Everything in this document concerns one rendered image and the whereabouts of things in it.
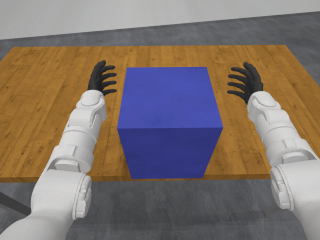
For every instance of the table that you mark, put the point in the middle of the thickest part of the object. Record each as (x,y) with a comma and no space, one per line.
(41,86)

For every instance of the robot right upper arm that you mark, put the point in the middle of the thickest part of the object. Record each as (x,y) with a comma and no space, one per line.
(296,187)

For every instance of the left robot hand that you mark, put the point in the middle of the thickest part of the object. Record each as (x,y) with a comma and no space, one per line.
(96,78)

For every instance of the left robot forearm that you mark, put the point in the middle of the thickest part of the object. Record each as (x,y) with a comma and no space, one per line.
(75,150)

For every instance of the robot left upper arm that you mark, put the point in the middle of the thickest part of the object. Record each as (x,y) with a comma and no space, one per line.
(61,197)

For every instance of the carton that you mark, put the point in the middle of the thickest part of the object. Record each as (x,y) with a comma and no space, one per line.
(169,122)

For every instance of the right robot forearm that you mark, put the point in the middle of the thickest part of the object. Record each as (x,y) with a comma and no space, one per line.
(282,142)

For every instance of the right robot hand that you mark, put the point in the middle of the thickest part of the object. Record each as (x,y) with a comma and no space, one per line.
(252,81)

